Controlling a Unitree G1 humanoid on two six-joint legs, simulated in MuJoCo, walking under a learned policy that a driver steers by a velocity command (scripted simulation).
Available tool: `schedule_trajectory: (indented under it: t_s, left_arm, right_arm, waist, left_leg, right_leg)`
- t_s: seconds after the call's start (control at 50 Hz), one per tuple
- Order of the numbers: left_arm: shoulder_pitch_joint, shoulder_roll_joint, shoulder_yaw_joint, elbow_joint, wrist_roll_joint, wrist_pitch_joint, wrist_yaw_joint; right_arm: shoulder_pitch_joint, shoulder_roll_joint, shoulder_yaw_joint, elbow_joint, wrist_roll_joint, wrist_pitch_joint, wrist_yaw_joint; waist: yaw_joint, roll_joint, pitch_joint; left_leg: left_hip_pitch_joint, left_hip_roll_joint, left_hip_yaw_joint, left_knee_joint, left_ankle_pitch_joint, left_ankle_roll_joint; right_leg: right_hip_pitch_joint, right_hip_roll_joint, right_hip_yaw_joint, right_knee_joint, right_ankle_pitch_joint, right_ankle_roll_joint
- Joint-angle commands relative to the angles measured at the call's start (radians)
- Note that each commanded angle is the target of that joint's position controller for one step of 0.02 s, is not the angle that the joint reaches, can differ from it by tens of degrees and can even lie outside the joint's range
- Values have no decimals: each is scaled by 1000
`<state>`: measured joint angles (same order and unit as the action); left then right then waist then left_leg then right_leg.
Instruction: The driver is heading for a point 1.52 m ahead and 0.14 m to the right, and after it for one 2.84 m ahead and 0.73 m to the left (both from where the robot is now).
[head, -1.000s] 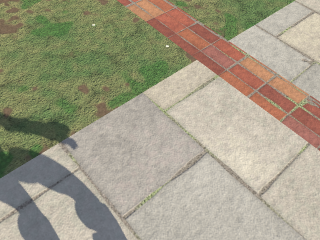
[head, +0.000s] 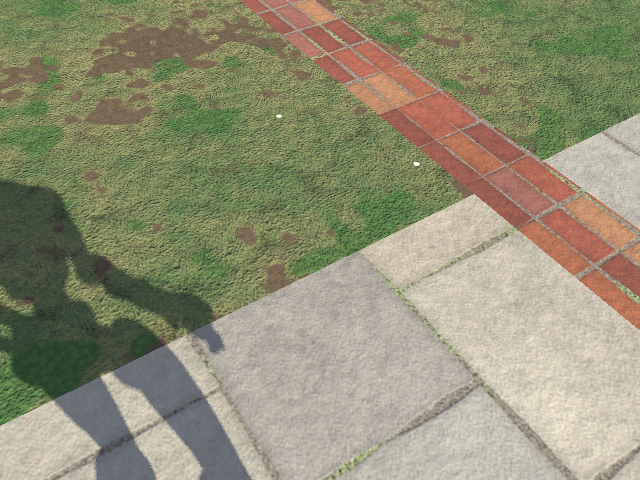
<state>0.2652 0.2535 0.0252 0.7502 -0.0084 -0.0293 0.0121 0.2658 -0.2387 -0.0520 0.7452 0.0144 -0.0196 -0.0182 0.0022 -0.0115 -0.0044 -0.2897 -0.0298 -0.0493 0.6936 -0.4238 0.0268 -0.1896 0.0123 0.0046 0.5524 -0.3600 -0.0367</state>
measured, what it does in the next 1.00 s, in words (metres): walks ahead: right foot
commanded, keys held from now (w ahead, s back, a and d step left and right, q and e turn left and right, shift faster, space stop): w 1.00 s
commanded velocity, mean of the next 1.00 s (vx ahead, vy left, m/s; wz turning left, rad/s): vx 0.44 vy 0.00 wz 0.00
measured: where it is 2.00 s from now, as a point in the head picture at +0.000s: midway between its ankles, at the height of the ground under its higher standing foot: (326, 346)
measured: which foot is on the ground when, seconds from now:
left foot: down 0.00-0.56, up 0.58-1.00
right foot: down 0.00-0.10, up 0.12-0.52, down 0.54-1.00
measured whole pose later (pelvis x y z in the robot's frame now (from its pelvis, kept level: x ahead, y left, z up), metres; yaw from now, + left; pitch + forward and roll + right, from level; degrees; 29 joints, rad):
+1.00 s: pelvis +0.48 -0.02 +0.01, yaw +0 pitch +2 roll -2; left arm 0.38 0.28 0.04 0.85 -0.02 -0.07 -0.01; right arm 0.08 -0.26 -0.02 0.71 0.01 -0.08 0.03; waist 0.09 0.04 0.02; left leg -0.62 0.09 -0.03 0.56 0.08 0.00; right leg 0.03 0.08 -0.04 0.22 -0.28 -0.05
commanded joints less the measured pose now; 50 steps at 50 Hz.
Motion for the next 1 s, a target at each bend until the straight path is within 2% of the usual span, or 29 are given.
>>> schedule_trajectory:
  t_s: [0.02,0.06,0.08,0.1,0.12,0.14,0.16,0.18,0.2,0.24,0.28,0.34,0.4,0.46,0.5,0.52,0.54,0.56,0.58,0.6,0.62,0.64,0.66,0.68,0.74,0.8,0.88,0.96,1.0]
  left_arm:
    - [-8,192,53,-51,-10,-15,5]
    - [-73,177,48,-66,-23,-6,-4]
    - [-81,143,38,-71,-16,-9,-5]
    - [-117,75,16,-98,-6,-19,-9]
    - [-123,81,17,-146,-17,-39,-3]
    - [-111,141,37,-138,-35,-52,-4]
    - [-92,148,39,-125,-42,-60,-12]
    - [-90,134,37,-112,-34,-66,-17]
    - [-106,131,39,-112,-21,-70,-24]
    - [-111,110,37,-109,-13,-67,-43]
    - [-147,85,28,-120,-6,-61,-52]
    - [-259,47,9,-157,-6,-66,-59]
    - [-328,64,11,-180,-15,-71,-66]
    - [-331,100,23,-191,-17,-75,-72]
    - [-248,137,41,-174,-12,-73,-66]
    - [-118,168,61,-139,-11,-68,-56]
    - [48,203,77,-98,-11,-60,-43]
    - [173,307,97,-80,19,-56,-34]
    - [200,258,83,-59,9,-57,-44]
    - [116,197,66,-66,-1,-57,-42]
    - [48,169,57,-71,-3,-55,-39]
    - [-8,154,51,-70,6,-58,-42]
    - [-45,129,45,-73,20,-66,-45]
    - [-63,121,44,-70,24,-71,-47]
    - [-50,130,48,-39,11,-92,-49]
    - [-4,156,54,-10,8,-89,-36]
    - [65,184,57,20,-4,-73,-24]
    - [146,196,58,64,-11,-50,-21]
    - [160,203,60,79,-12,-36,-16]
  right_arm:
    - [-92,-85,-21,-102,11,-59,19]
    - [25,-83,-29,-41,4,-68,32]
    - [106,-103,-41,-11,0,-67,33]
    - [218,-171,-59,3,-3,-69,26]
    - [286,-270,-81,4,-4,-73,35]
    - [250,-203,-59,-4,-10,-83,35]
    - [209,-160,-44,-15,-10,-88,32]
    - [181,-148,-39,-25,-13,-88,31]
    - [154,-141,-33,-26,-14,-83,32]
    - [144,-115,-19,-25,-17,-72,30]
    - [161,-128,-19,-15,-6,-65,23]
    - [175,-160,-22,2,-7,-56,8]
    - [210,-191,-27,28,0,-56,5]
    - [196,-200,-33,47,11,-53,5]
    - [176,-223,-41,49,4,-45,3]
    - [163,-223,-40,47,-2,-36,2]
    - [162,-207,-32,37,-11,-32,-3]
    - [275,-89,2,8,-24,-41,2]
    - [321,-64,17,35,-5,-62,11]
    - [208,-168,-13,14,28,-76,18]
    - [102,-187,-15,-17,37,-84,20]
    - [54,-172,-12,-27,22,-86,16]
    - [59,-166,-18,-22,6,-78,12]
    - [90,-149,-16,-9,3,-67,12]
    - [89,-118,-10,-5,-6,-42,4]
    - [-33,-114,-7,-44,-17,-48,3]
    - [-179,-83,8,-77,-10,-70,21]
    - [-295,-87,12,-122,1,-81,47]
    - [-321,-98,10,-141,2,-86,60]
  waist:
    - [13,-138,128]
    - [-54,-120,74]
    - [-86,-89,29]
    - [-126,83,-2]
    - [-134,316,-16]
    - [-109,214,27]
    - [-83,147,67]
    - [-72,97,64]
    - [-62,73,82]
    - [-46,97,71]
    - [-55,89,75]
    - [-82,88,100]
    - [-94,107,122]
    - [-57,108,123]
    - [1,129,42]
    - [73,127,-47]
    - [147,109,-157]
    - [115,-133,-340]
    - [101,-282,-466]
    - [103,-179,-270]
    - [86,-92,-133]
    - [48,-19,-48]
    - [9,-32,-24]
    - [-16,-58,-24]
    - [-37,-53,7]
    - [-7,-28,50]
    - [55,-18,68]
    - [97,-21,90]
    - [89,-33,86]
  left_leg:
    - [-167,52,27,-29,-44,30]
    - [157,-5,87,-206,172,36]
    - [288,5,52,-208,206,34]
    - [402,166,-214,-335,69,100]
    - [475,364,-615,-476,-33,250]
    - [459,401,-659,-487,-64,294]
    - [453,370,-559,-477,-53,268]
    - [445,333,-470,-487,-14,236]
    - [425,311,-404,-501,91,215]
    - [369,257,-270,-526,299,186]
    - [339,233,-182,-541,424,187]
    - [255,197,-88,-563,459,170]
    - [221,220,-74,-582,426,165]
    - [309,268,-69,-537,531,139]
    - [364,266,-46,-408,842,113]
    - [346,233,-14,-246,998,92]
    - [208,194,7,-26,939,61]
    - [-149,62,36,393,455,2]
    - [-315,-48,-85,612,-128,-16]
    - [-434,22,-107,687,-91,-5]
    - [-443,74,-65,654,-1,8]
    - [-409,117,-41,588,75,8]
    - [-349,153,-48,531,128,9]
    - [-294,168,-50,509,157,5]
    - [-298,183,-33,427,206,-21]
    - [-390,192,-26,256,364,-47]
    - [-344,149,21,-15,555,-44]
    - [-372,120,29,-136,533,-27]
    - [-382,106,26,-176,454,-4]
  right_leg:
    - [-16,-307,406,-351,-276,-189]
    - [-164,-196,233,-277,-132,-126]
    - [-224,-149,165,-179,-59,-90]
    - [-346,-43,38,105,6,-21]
    - [-538,43,0,399,-154,22]
    - [-643,-2,81,568,-221,11]
    - [-696,-43,99,621,-130,-11]
    - [-706,-74,84,617,-40,-25]
    - [-709,-97,77,585,30,-25]
    - [-643,-116,43,524,117,-6]
    - [-622,-109,4,428,175,28]
    - [-527,-82,-32,191,316,54]
    - [-422,-50,-41,55,401,46]
    - [-403,-46,-15,-9,377,-2]
    - [-276,-4,-44,-13,317,-41]
    - [-104,28,-71,-21,310,-70]
    - [160,-19,-27,9,323,-103]
    - [562,-297,385,-4,204,-236]
    - [644,-407,799,-231,-21,-315]
    - [503,-375,711,-281,-141,-261]
    - [334,-339,552,-294,-99,-226]
    - [174,-298,441,-321,20,-209]
    - [76,-255,359,-344,117,-196]
    - [17,-232,313,-374,156,-199]
    - [-55,-217,218,-433,246,-225]
    - [-22,-205,159,-455,311,-221]
    - [21,-173,77,-450,348,-177]
    - [160,-223,89,-400,368,-175]
    - [241,-255,105,-352,431,-163]
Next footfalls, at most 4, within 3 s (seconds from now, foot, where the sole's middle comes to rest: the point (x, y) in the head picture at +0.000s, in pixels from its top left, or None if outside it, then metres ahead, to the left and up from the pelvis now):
0.54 right None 0.42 -0.11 -0.77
1.10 left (280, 399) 0.72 0.11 -0.77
1.54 right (375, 320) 0.94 -0.12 -0.77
1.84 left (275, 345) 0.87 0.13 -0.77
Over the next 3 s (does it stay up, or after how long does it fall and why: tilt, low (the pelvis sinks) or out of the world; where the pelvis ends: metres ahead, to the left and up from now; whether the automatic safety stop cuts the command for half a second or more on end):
stays up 0.98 -0.03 0.01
